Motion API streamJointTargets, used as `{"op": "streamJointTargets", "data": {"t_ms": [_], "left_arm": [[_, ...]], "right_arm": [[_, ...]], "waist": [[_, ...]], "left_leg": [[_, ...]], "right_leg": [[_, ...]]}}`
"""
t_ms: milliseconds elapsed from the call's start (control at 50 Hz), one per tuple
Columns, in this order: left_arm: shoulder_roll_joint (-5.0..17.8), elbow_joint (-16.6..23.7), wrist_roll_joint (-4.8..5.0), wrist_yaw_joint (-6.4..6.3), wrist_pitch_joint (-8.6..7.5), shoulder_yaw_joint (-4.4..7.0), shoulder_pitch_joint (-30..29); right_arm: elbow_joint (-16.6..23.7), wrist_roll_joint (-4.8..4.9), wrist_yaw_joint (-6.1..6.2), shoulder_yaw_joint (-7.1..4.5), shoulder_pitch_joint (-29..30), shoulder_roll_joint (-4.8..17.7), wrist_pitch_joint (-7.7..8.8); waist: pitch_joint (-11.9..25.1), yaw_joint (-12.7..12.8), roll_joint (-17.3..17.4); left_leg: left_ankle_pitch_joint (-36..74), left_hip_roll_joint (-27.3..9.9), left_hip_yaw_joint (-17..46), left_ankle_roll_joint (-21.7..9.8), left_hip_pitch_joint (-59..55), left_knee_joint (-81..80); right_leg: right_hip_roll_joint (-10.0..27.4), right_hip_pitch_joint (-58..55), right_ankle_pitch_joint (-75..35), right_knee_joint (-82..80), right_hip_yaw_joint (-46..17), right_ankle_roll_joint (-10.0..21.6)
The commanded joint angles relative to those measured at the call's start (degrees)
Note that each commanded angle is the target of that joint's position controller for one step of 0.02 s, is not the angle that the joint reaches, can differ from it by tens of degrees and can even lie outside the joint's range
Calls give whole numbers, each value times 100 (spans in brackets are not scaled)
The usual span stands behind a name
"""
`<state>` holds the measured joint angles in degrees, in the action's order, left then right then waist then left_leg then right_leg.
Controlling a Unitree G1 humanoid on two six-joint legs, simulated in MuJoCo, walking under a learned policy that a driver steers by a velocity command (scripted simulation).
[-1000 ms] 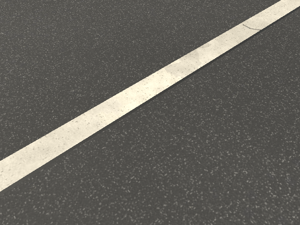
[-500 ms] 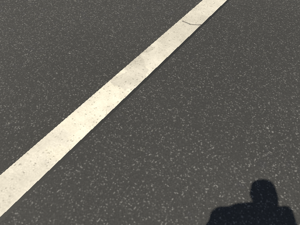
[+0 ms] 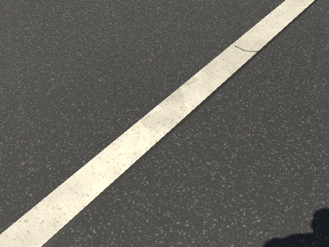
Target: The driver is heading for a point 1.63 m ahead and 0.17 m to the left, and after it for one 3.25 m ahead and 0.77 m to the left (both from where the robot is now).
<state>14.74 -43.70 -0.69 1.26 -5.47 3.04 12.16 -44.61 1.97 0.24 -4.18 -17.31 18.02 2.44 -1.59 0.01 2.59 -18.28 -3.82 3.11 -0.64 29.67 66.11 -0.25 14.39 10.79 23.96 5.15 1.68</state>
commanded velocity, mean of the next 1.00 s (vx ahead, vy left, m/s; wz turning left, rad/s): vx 0.50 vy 0.00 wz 0.09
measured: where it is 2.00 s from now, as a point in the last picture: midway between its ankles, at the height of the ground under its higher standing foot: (158, 119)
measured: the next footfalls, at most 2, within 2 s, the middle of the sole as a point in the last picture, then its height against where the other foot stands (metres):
left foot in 0.34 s outside the picture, level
right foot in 0.90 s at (170, 186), level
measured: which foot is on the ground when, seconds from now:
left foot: up 0.00-0.32, down 0.34-0.92, up 0.94-1.00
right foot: down 0.00-0.36, up 0.38-0.88, down 0.90-1.00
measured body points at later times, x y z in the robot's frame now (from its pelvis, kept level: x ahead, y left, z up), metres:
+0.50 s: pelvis +0.26 +0.09 -0.01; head +0.30 +0.11 +0.44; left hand +0.30 +0.39 -0.13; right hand +0.46 -0.14 -0.11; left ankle +0.29 +0.16 -0.74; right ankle +0.25 -0.09 -0.65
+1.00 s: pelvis +0.61 +0.10 -0.03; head +0.63 +0.11 +0.42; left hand +0.76 +0.37 -0.13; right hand +0.62 -0.16 -0.16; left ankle +0.35 +0.20 -0.65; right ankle +0.71 +0.03 -0.74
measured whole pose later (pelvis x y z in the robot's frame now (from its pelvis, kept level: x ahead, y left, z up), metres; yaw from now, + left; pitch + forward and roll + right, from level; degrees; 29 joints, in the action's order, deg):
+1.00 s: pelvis +0.61 +0.10 -0.03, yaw +2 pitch +2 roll -1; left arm 16.8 -43.2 -2.4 2.7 -5.6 1.8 8.1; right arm -51.4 -5.7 -4.5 0.5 -24.9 15.1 5.7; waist -0.1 0.3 0.2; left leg -27.3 -1.7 -1.4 2.8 4.2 58.9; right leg -5.9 28.7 9.3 36.0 1.4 5.7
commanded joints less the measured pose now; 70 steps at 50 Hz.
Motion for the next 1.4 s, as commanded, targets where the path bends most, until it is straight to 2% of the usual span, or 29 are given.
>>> {"op": "streamJointTargets", "data": {"t_ms": [20,240,280,320,340,360,380,400,420,480,500,580,700,820,880,920,940,960,980,1000,1040,1080,1140,1240,1300,1340,1360,1380,1400], "left_arm": [[666,206,-4,-45,-169,209,-112],[1231,-199,175,-168,71,407,486],[1398,-196,224,-187,152,453,455],[1495,-181,281,-218,244,466,395],[1325,-181,232,-241,233,383,472],[556,60,-48,-181,150,131,968],[583,130,63,-112,-62,46,936],[1099,228,349,-67,-155,198,196],[1045,337,384,-75,-202,170,-49],[968,92,168,-131,-55,202,282],[209,28,-707,110,-80,-156,668],[497,76,-346,302,-35,-167,60],[327,323,-355,348,46,-280,-681],[349,687,-267,362,171,-267,-1336],[625,791,-185,281,172,-145,-1288],[1068,455,-57,183,80,49,23],[1132,-3,-27,136,56,112,1254],[1176,-290,-74,80,81,199,2465],[1069,-646,-247,82,20,156,3179],[1360,-614,-244,69,-117,273,2546],[663,-465,-118,123,-247,32,1237],[405,-99,-69,182,-270,-110,185],[843,216,-174,279,-373,1,-296],[1068,-26,-348,476,-248,113,1057],[1021,175,-289,459,-179,90,780],[906,247,-326,402,-207,48,525],[294,224,-344,403,-274,-108,1080],[-7,168,-387,389,-340,-206,1926],[464,312,-311,346,-279,-79,1053]], "right_arm": [[461,-26,-20,-68,-15,184,-63],[1197,-57,-353,56,1661,90,-35],[1277,-71,-378,-26,1550,256,-60],[1070,-71,-340,-245,510,602,-97],[799,-59,-247,-436,-453,935,-139],[709,-38,-134,-547,-710,1581,-145],[916,-60,-174,-435,-746,1461,-42],[816,-117,-233,-307,-644,1025,37],[785,-116,-241,-263,-343,903,92],[871,-224,-214,-85,503,386,164],[455,-601,-211,92,-163,-86,381],[432,-720,-287,61,-196,264,557],[148,-780,-388,256,-581,221,485],[-444,-736,-388,260,-1186,383,404],[-597,-744,-372,184,-1191,618,428],[-476,-852,-375,124,-1013,890,450],[-459,-1008,-306,340,-1870,324,483],[-311,-1032,-479,481,-1682,281,522],[-2,-672,-582,334,-217,377,450],[320,-515,-485,302,492,362,477],[382,-846,-196,375,307,302,466],[399,-842,-53,486,-67,-5,291],[340,-656,-54,492,-181,135,118],[664,-622,-301,639,1092,-47,181],[671,-630,-231,490,1208,372,376],[322,-482,-118,355,55,676,520],[111,-398,-73,244,-968,1150,588],[57,-448,-159,263,-1651,1136,489],[-139,-582,-172,220,-1803,935,478]], "waist": [[108,-34,-730],[-434,417,-463],[-207,225,-631],[474,-443,-703],[967,-919,-500],[1443,-505,1053],[2549,-500,922],[1893,-748,218],[1162,-581,150],[543,45,127],[356,106,391],[115,-70,-18],[19,-203,68],[-378,-290,105],[-214,-60,310],[508,510,186],[1930,474,-470],[2787,1235,-1156],[2184,1662,-541],[698,1340,-544],[398,479,-456],[327,-260,-444],[137,-338,-311],[71,438,-539],[47,226,-574],[316,-349,-347],[1574,-455,814],[2566,-486,1503],[1326,-784,400]], "left_leg": [[520,-442,339,62,958,-95],[1591,-183,-440,-222,980,-2815],[1045,135,-747,-438,486,-2925],[824,647,-1012,-752,-1083,-3173],[1146,701,-738,-961,-2741,-3396],[1073,-840,1823,-1702,-4842,-3468],[-31,-1730,4432,-2423,-5443,-4594],[14,-1594,3726,-2015,-5024,-4924],[384,-1408,2906,-1801,-4178,-4929],[1770,-833,1456,-1455,-2358,-5212],[903,-726,1083,-1303,-1928,-5267],[1043,-836,649,-1406,-1856,-5611],[2399,-802,-441,-1370,-2337,-5763],[3027,-1088,-802,-1084,-3660,-5712],[5790,-1101,-1167,-822,-4063,-5078],[7170,-843,-1430,-322,-3029,-3352],[5843,-656,-1160,294,-868,-1565],[545,485,-877,775,972,528],[-1207,846,-2,485,1748,1401],[-1020,471,413,274,2298,1572],[-517,-13,511,34,1147,793],[-702,-216,379,61,39,249],[2,-180,-123,343,-565,-947],[2112,194,-436,327,-881,-2314],[1515,310,-498,68,-957,-2787],[1624,426,-568,-301,-2435,-3005],[3258,-820,1241,-1556,-4139,-3412],[3528,-2090,3796,-2968,-5852,-4064],[1696,-2024,4165,-2466,-5193,-4548]], "right_leg": [[1610,-754,-861,-1531,-1217,908],[1714,-1739,-1809,-1405,399,649],[1721,-1983,-3487,-784,599,529],[1562,-1776,-4923,823,805,365],[1355,-837,-4232,2190,877,157],[624,1613,557,4362,792,-194],[-56,2552,2469,5473,-597,-266],[241,3080,1977,5617,-944,-174],[478,3163,1494,5275,-856,-83],[983,2124,572,4399,-896,-131],[897,2249,120,4697,-1009,-22],[778,3404,-953,4303,-1076,-34],[511,3219,-2630,2301,-717,-153],[145,2943,-2100,915,-462,214],[-316,2004,-1070,797,-93,518],[-757,-453,-1255,1218,57,872],[-129,-3767,-1954,2192,-1032,1706],[1234,-5486,-1314,1104,-3605,2753],[1384,-5031,-913,66,-4175,2184],[1336,-3568,-436,-260,-3822,1764],[1057,-1222,-926,-595,-3092,1848],[851,505,-748,-1135,-2800,1811],[437,1624,-58,-1408,-2119,1528],[413,1234,-488,-617,-1991,1371],[701,615,-778,-57,-2423,1212],[398,931,-1882,1185,-2292,801],[-366,1375,-773,3098,-1670,204],[-1041,2910,2652,4975,-1476,-211],[-718,4183,2186,5757,-1753,-170]]}}
Over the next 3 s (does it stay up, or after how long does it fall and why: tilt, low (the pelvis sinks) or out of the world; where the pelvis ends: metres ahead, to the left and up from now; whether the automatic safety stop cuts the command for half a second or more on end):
stays up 1.62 0.10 -0.12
